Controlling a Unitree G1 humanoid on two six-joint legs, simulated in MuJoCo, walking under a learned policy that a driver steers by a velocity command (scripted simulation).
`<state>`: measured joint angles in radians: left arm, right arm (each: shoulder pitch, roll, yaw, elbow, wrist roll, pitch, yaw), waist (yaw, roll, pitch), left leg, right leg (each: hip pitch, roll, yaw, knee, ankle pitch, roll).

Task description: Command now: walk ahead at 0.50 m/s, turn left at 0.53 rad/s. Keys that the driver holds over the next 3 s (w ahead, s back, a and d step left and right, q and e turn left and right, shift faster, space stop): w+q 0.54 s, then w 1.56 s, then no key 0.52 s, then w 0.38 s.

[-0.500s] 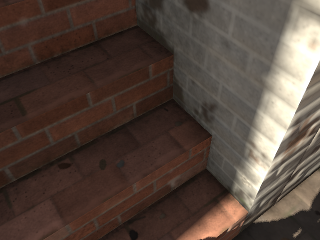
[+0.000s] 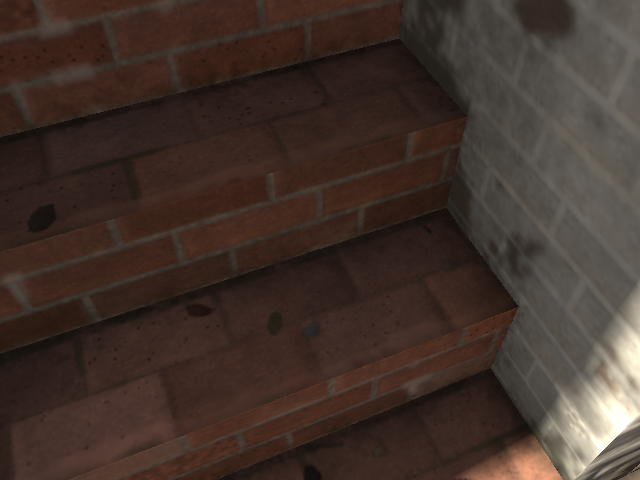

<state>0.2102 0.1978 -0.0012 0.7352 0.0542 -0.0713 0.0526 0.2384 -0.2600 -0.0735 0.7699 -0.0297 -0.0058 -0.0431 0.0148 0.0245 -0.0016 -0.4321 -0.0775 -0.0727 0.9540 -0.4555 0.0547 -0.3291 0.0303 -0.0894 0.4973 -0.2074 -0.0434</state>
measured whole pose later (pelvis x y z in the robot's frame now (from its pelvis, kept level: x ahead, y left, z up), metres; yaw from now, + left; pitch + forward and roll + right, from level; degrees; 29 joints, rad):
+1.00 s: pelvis +0.10 +0.03 +0.01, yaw +24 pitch +3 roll +1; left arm 0.08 0.06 -0.07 0.57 0.05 -0.04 0.07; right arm 0.12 -0.08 0.01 0.59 -0.01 0.01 -0.05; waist -0.02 0.02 -0.04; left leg -0.30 0.00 -0.05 0.68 -0.34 -0.04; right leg -0.17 0.02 -0.07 0.37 -0.26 -0.06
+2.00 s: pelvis +0.06 +0.04 +0.01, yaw +23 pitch +2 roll +0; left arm 0.05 0.09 -0.01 0.59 0.03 -0.06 0.02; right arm 0.09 -0.09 0.01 0.60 -0.04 -0.05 -0.04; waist -0.01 0.00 -0.01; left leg -0.21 0.01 -0.02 0.37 -0.20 -0.02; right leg -0.23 0.01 -0.05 0.39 -0.21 -0.03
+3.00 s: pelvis +0.05 +0.01 +0.01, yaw +23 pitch +2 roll +0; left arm 0.13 0.08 0.01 0.64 0.03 -0.06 0.04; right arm 0.24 -0.08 -0.03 0.71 -0.03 -0.06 -0.05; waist -0.02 0.01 -0.01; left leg -0.23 0.04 -0.02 0.38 -0.19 -0.04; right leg -0.25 0.03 -0.05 0.40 -0.20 -0.06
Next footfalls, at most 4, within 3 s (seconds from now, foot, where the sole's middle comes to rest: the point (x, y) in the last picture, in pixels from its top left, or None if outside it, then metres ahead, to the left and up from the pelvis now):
0.38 left None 0.07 0.15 -0.77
0.82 right None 0.13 -0.05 -0.77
1.06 left None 0.03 0.17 -0.77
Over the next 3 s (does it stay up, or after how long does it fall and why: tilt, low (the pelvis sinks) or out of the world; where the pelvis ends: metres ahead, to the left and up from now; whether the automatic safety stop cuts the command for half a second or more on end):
stays up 0.05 0.01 0.01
